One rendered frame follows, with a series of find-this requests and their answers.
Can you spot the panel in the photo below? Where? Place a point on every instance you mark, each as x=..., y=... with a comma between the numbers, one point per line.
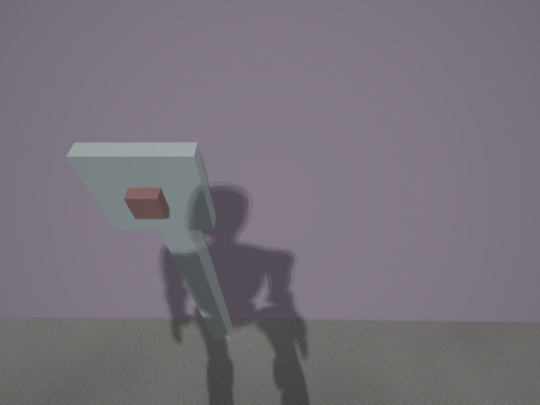
x=108, y=169

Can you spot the button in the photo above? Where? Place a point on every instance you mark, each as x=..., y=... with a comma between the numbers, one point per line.
x=147, y=202

